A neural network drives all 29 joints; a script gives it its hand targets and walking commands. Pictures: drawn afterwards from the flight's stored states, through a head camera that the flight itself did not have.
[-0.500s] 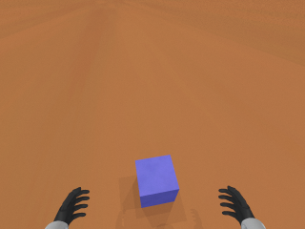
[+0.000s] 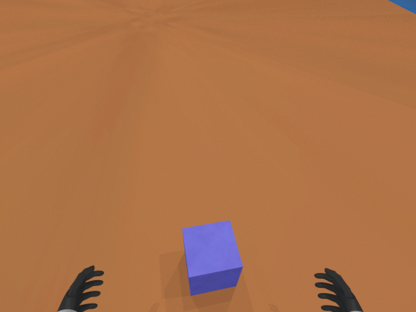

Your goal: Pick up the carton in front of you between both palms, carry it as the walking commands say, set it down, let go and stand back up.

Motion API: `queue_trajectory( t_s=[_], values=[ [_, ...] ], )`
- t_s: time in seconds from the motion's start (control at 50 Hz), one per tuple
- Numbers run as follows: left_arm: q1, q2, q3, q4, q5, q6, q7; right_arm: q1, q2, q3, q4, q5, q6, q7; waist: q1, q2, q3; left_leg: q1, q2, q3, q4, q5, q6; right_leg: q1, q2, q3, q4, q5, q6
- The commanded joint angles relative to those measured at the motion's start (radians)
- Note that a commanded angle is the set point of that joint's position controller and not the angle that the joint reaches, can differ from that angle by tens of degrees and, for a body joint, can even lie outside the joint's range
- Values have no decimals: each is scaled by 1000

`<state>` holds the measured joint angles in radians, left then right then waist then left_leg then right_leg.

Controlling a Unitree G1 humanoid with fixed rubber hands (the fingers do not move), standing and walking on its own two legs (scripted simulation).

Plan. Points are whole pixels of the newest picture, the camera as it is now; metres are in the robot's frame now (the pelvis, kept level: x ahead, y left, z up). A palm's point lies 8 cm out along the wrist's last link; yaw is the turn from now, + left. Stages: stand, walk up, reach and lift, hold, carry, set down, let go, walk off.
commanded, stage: stand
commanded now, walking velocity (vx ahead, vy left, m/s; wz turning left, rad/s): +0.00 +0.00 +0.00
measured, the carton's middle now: (210, 258) +0.46 -0.03 -0.64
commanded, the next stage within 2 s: none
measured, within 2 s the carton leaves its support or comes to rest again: neither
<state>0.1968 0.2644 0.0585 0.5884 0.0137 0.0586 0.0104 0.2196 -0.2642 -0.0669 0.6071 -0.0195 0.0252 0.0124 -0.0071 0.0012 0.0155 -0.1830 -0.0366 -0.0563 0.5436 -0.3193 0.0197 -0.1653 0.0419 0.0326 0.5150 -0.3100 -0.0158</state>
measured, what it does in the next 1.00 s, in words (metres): stands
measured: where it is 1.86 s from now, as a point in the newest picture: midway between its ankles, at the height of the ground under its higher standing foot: outside the picture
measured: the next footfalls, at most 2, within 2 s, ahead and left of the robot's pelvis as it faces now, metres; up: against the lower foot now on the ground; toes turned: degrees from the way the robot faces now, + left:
none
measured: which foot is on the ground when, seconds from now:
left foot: down 0.00-1.00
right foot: down 0.00-1.00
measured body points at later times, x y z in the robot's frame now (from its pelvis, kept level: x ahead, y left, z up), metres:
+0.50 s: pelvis +0.00 +0.01 +0.00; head +0.00 +0.02 +0.45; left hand +0.13 +0.29 -0.11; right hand +0.12 -0.27 -0.10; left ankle -0.02 +0.11 -0.73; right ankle -0.02 -0.11 -0.73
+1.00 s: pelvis -0.02 +0.01 +0.01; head -0.02 +0.02 +0.46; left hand +0.08 +0.30 -0.12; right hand +0.09 -0.28 -0.10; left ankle -0.02 +0.11 -0.73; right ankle -0.02 -0.11 -0.73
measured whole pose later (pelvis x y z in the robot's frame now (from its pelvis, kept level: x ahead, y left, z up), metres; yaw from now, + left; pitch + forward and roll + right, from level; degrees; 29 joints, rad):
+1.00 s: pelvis -0.02 +0.01 +0.01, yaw +0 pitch -3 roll +0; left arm 0.21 0.32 0.03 0.91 0.01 -0.02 0.04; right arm 0.20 -0.31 -0.04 0.88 -0.01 -0.02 -0.03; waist 0.00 -0.01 0.04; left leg -0.15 -0.05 -0.04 0.44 -0.24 0.04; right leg -0.13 0.02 0.04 0.42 -0.23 0.01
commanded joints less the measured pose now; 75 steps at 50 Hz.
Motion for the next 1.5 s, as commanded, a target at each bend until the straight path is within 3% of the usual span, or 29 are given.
queue_trajectory(
  t_s=[0.0, 0.12, 0.34, 1.02, 1.48],
  values=[
    [-51, 119, 39, -24, 5, -64, 8, -42, -128, -44, -45, -2, -44, -12, -2, 15, -14, -48, 74, -57, -91, 150, -12, -28, -74, 68, -90, 125, 10],
    [-27, 137, 36, 38, 6, -81, 19, -25, -147, -46, 1, -2, -51, -27, -2, 24, -43, -14, 88, -68, -77, 277, -11, 6, -79, 70, -65, 246, 15],
    [-11, 151, 20, 111, 4, -83, 30, -13, -169, -33, 65, 4, -50, -41, 1, 9, -34, 2, 101, -83, -87, 320, -9, 21, -93, 74, -69, 274, 13],
    [-9, 194, -3, 283, -6, -91, 29, -50, -201, -5, 232, 16, -57, -42, 5, 5, 20, -3, 123, -110, -210, 160, 0, 29, -127, 103, -164, 167, 13],
    [-19, 220, -9, 335, -11, -94, 26, -66, -224, 3, 295, 21, -60, -40, 5, 1, 20, 12, 132, -108, -241, 147, 1, 26, -139, 114, -195, 161, 7]
  ],
)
